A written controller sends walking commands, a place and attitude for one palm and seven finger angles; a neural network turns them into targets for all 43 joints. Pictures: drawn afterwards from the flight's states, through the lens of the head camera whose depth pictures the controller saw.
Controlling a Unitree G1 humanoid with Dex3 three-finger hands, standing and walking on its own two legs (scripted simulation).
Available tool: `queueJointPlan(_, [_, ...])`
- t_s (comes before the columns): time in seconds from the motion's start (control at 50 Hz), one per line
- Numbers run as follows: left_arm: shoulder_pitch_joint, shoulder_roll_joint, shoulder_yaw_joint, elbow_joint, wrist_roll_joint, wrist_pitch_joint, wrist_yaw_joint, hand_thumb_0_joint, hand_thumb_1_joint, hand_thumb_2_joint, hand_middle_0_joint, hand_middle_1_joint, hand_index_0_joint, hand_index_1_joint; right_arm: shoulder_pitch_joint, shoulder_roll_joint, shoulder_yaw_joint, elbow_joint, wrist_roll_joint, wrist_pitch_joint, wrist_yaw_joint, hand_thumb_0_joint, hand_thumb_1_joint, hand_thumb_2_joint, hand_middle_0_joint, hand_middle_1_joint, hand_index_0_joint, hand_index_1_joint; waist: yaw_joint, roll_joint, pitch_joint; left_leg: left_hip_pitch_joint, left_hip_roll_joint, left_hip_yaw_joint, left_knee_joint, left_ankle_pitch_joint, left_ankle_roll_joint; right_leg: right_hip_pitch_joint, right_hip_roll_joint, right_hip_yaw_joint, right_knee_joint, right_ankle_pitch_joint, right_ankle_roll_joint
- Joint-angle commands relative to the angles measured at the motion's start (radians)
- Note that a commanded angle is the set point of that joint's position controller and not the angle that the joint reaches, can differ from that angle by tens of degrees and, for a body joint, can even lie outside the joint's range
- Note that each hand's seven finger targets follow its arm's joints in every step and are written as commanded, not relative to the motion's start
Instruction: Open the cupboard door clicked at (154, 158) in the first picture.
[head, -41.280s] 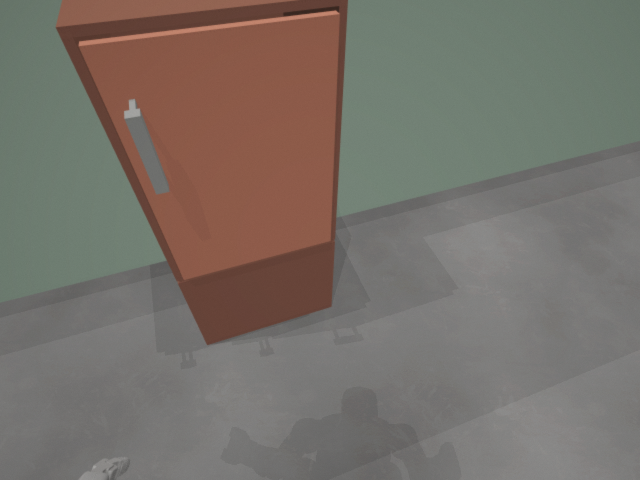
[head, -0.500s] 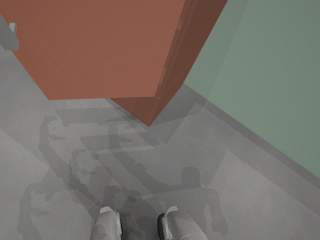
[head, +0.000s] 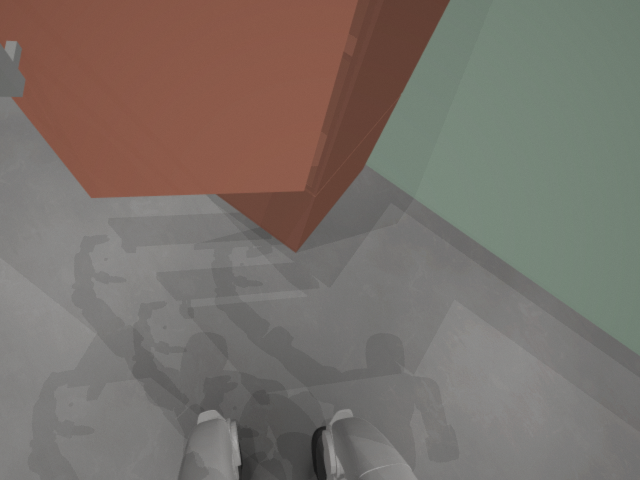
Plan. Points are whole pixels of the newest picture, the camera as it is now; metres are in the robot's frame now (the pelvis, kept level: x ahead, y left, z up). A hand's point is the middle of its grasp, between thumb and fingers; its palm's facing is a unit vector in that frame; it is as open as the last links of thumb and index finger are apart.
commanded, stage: move the hooked fingers beside the handle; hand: left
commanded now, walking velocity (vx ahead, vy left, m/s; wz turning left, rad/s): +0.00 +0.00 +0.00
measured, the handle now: out of the picture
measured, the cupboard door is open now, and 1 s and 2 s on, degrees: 43 43 42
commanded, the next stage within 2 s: slide the fingers in behind the handle in 0.14 s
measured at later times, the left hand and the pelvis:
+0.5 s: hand out of the picture +0.52 +0.33 +0.13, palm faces +0.02 -1.00 +0.02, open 14.0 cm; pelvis -0.01 +0.01 +0.00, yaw +0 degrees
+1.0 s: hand out of the picture +0.52 +0.29 +0.13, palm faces +0.02 -1.00 +0.02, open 14.0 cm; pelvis -0.01 +0.01 +0.01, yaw +1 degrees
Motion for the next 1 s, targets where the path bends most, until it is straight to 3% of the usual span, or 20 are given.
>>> queueJointPlan(0.0, [-0.385, 0.293, -0.016, -0.211, -0.035, -0.054, -0.023, 0.000, -0.500, 0.300, -0.300, -1.200, -0.300, -1.200, 0.225, -0.207, -0.069, -0.015, 0.006, 0.000, -0.013, 0.000, -0.900, -0.900, 0.200, 0.300, 0.200, 0.300, -0.003, 0.281, -0.513, 0.581, -0.052, -0.025, -0.045, 0.533, 0.034, 0.034, 0.043, 0.004, -0.075, 0.385, -0.023])
queueJointPlan(0.06, [-0.398, 0.269, -0.029, -0.229, -0.040, -0.048, -0.026, 0.000, -0.500, 0.300, -0.300, -1.200, -0.300, -1.200, 0.230, -0.211, -0.074, -0.007, 0.004, 0.000, -0.012, 0.000, -0.900, -0.900, 0.200, 0.300, 0.200, 0.300, -0.006, 0.297, -0.522, 0.619, -0.044, -0.038, -0.046, 0.544, 0.029, -0.001, 0.042, -0.002, -0.078, 0.364, -0.023])
queueJointPlan(0.12, [-0.423, 0.291, -0.010, -0.244, -0.047, -0.051, -0.025, 0.000, -0.500, 0.300, -0.300, -1.200, -0.300, -1.200, 0.235, -0.215, -0.074, 0.000, 0.001, -0.001, -0.014, 0.000, -0.900, -0.900, 0.200, 0.300, 0.200, 0.300, -0.010, 0.291, -0.545, 0.622, -0.041, -0.043, -0.040, 0.547, 0.029, -0.002, 0.042, -0.003, -0.072, 0.363, -0.022])
queueJointPlan(0.24, [-0.407, 0.312, 0.006, -0.256, -0.022, -0.053, 0.001, 0.000, -0.500, 0.300, -0.300, -1.200, -0.300, -1.200, 0.236, -0.209, -0.070, -0.010, -0.004, -0.001, -0.009, 0.000, -0.900, -0.900, 0.200, 0.300, 0.200, 0.300, 0.010, 0.319, -0.542, 0.629, -0.042, -0.050, -0.050, 0.541, 0.023, -0.007, 0.042, -0.009, -0.068, 0.334, -0.028])
queueJointPlan(0.26, [-0.396, 0.278, -0.015, -0.251, -0.021, -0.050, 0.004, 0.000, -0.500, 0.300, -0.300, -1.200, -0.300, -1.200, 0.233, -0.206, -0.071, -0.014, -0.003, -0.003, -0.005, 0.000, -0.900, -0.900, 0.200, 0.300, 0.200, 0.300, 0.008, 0.332, -0.537, 0.639, -0.044, -0.052, -0.054, 0.543, 0.021, -0.022, 0.043, -0.009, -0.070, 0.330, -0.030])
queueJointPlan(0.28, [-0.398, 0.283, -0.006, -0.261, -0.022, -0.052, 0.009, 0.000, -0.500, 0.300, -0.300, -1.200, -0.300, -1.200, 0.239, -0.208, -0.074, -0.011, -0.005, -0.003, -0.006, 0.000, -0.900, -0.900, 0.200, 0.300, 0.200, 0.300, 0.005, 0.305, -0.537, 0.647, -0.039, -0.057, -0.059, 0.545, 0.020, -0.018, 0.043, -0.012, -0.074, 0.328, -0.028])
queueJointPlan(0.3, [-0.394, 0.271, -0.005, -0.270, -0.026, -0.057, 0.012, 0.000, -0.500, 0.300, -0.300, -1.200, -0.300, -1.200, 0.241, -0.205, -0.075, -0.015, -0.007, -0.004, -0.004, 0.000, -0.900, -0.900, 0.200, 0.300, 0.200, 0.300, 0.011, 0.327, -0.547, 0.667, -0.042, -0.061, -0.061, 0.566, 0.017, -0.028, 0.045, -0.014, -0.071, 0.323, -0.032])
queueJointPlan(0.38, [-0.404, 0.242, -0.018, -0.259, -0.034, -0.047, 0.019, 0.000, -0.500, 0.300, -0.300, -1.200, -0.300, -1.200, 0.241, -0.210, -0.081, -0.012, -0.007, -0.007, -0.002, 0.000, -0.900, -0.900, 0.200, 0.300, 0.200, 0.300, -0.005, 0.279, -0.513, 0.644, -0.039, -0.063, -0.076, 0.500, 0.019, -0.031, 0.043, -0.016, -0.086, 0.296, -0.027])
queueJointPlan(0.4, [-0.410, 0.239, -0.012, -0.286, -0.038, -0.055, 0.022, 0.000, -0.500, 0.300, -0.300, -1.200, -0.300, -1.200, 0.244, -0.208, -0.082, -0.013, -0.009, -0.010, 0.000, 0.000, -0.900, -0.900, 0.200, 0.300, 0.200, 0.300, 0.006, 0.328, -0.531, 0.675, -0.043, -0.066, -0.081, 0.527, 0.015, -0.040, 0.042, -0.016, -0.083, 0.295, -0.033])
queueJointPlan(0.52, [-0.363, 0.214, -0.008, -0.292, -0.040, -0.056, 0.042, 0.000, -0.500, 0.300, -0.300, -1.200, -0.300, -1.200, 0.247, -0.209, -0.089, -0.015, -0.013, -0.009, 0.008, 0.000, -0.900, -0.900, 0.200, 0.300, 0.200, 0.300, 0.017, 0.302, -0.532, 0.696, -0.041, -0.071, -0.096, 0.550, 0.007, -0.031, 0.042, -0.020, -0.089, 0.302, -0.033])
queueJointPlan(0.54, [-0.365, 0.186, -0.023, -0.284, -0.045, -0.054, 0.045, 0.000, -0.500, 0.300, -0.300, -1.200, -0.300, -1.200, 0.245, -0.206, -0.090, -0.015, -0.013, -0.009, 0.011, 0.000, -0.900, -0.900, 0.200, 0.300, 0.200, 0.300, 0.009, 0.290, -0.515, 0.691, -0.042, -0.069, -0.098, 0.540, 0.009, -0.029, 0.043, -0.020, -0.095, 0.304, -0.032])
queueJointPlan(0.6, [-0.339, 0.191, -0.006, -0.292, -0.049, -0.060, 0.053, 0.000, -0.500, 0.300, -0.300, -1.200, -0.300, -1.200, 0.247, -0.208, -0.093, -0.019, -0.013, -0.010, 0.013, 0.000, -0.900, -0.900, 0.200, 0.300, 0.200, 0.300, 0.020, 0.270, -0.513, 0.679, -0.046, -0.065, -0.104, 0.526, 0.011, -0.013, 0.044, -0.019, -0.096, 0.300, -0.035])
queueJointPlan(0.62, [-0.367, 0.155, -0.038, -0.296, -0.048, -0.061, 0.056, 0.000, -0.500, 0.300, -0.300, -1.200, -0.300, -1.200, 0.242, -0.206, -0.095, -0.016, -0.013, -0.011, 0.014, 0.000, -0.900, -0.900, 0.200, 0.300, 0.200, 0.300, 0.004, 0.280, -0.504, 0.690, -0.043, -0.066, -0.107, 0.521, 0.009, -0.030, 0.042, -0.018, -0.100, 0.298, -0.032])
queueJointPlan(0.68, [-0.357, 0.134, -0.047, -0.292, -0.046, -0.066, 0.070, 0.000, -0.500, 0.300, -0.300, -1.200, -0.300, -1.200, 0.243, -0.206, -0.097, -0.011, -0.014, -0.011, 0.015, 0.000, -0.900, -0.900, 0.200, 0.300, 0.200, 0.300, 0.007, 0.271, -0.477, 0.690, -0.042, -0.074, -0.119, 0.498, 0.007, -0.040, 0.041, -0.021, -0.105, 0.273, -0.035])
queueJointPlan(0.72, [-0.376, 0.119, -0.053, -0.317, -0.049, -0.077, 0.076, 0.000, -0.500, 0.300, -0.300, -1.200, -0.300, -1.200, 0.245, -0.206, -0.101, -0.006, -0.017, -0.014, 0.016, 0.000, -0.900, -0.900, 0.200, 0.300, 0.200, 0.300, 0.008, 0.300, -0.498, 0.725, -0.041, -0.078, -0.118, 0.512, 0.002, -0.054, 0.039, -0.020, -0.102, 0.270, -0.037])
queueJointPlan(0.78, [-0.379, 0.076, -0.074, -0.290, -0.060, -0.071, 0.085, 0.000, -0.500, 0.300, -0.300, -1.200, -0.300, -1.200, 0.241, -0.203, -0.101, -0.003, -0.015, -0.018, 0.017, 0.000, -0.900, -0.900, 0.200, 0.300, 0.200, 0.300, -0.003, 0.272, -0.472, 0.701, -0.045, -0.074, -0.122, 0.469, 0.007, -0.050, 0.038, -0.018, -0.112, 0.260, -0.035])
queueJointPlan(0.88, [-0.381, 0.080, -0.070, -0.287, -0.051, -0.073, 0.108, 0.000, -0.500, 0.300, -0.300, -1.200, -0.300, -1.200, 0.239, -0.200, -0.099, -0.002, -0.016, -0.023, 0.017, 0.000, -0.900, -0.900, 0.200, 0.300, 0.200, 0.300, 0.004, 0.261, -0.485, 0.671, -0.051, -0.062, -0.118, 0.462, 0.012, -0.013, 0.034, -0.009, -0.110, 0.276, -0.034])
queueJointPlan(0.92, [-0.403, 0.111, -0.052, -0.300, -0.047, -0.082, 0.119, 0.000, -0.500, 0.300, -0.300, -1.200, -0.300, -1.200, 0.242, -0.201, -0.099, 0.001, -0.017, -0.023, 0.014, 0.000, -0.900, -0.900, 0.200, 0.300, 0.200, 0.300, 0.004, 0.256, -0.493, 0.663, -0.049, -0.061, -0.116, 0.475, 0.015, 0.004, 0.033, -0.006, -0.105, 0.293, -0.033])
queueJointPlan(0.94, [-0.407, 0.086, -0.068, -0.297, -0.047, -0.081, 0.124, 0.000, -0.500, 0.300, -0.300, -1.200, -0.300, -1.200, 0.241, -0.197, -0.100, 0.001, -0.016, -0.024, 0.017, 0.000, -0.900, -0.900, 0.200, 0.300, 0.200, 0.300, -0.001, 0.253, -0.497, 0.666, -0.052, -0.058, -0.114, 0.472, 0.016, 0.010, 0.034, -0.003, -0.109, 0.297, -0.031])
queueJointPlan(0.98, [-0.387, 0.121, -0.037, -0.335, -0.045, -0.091, 0.130, 0.000, -0.500, 0.300, -0.300, -1.200, -0.300, -1.200, 0.245, -0.198, -0.103, -0.002, -0.018, -0.023, 0.018, 0.000, -0.900, -0.900, 0.200, 0.300, 0.200, 0.300, 0.018, 0.260, -0.541, 0.674, -0.053, -0.052, -0.113, 0.508, 0.015, 0.052, 0.035, 0.000, -0.103, 0.334, -0.032])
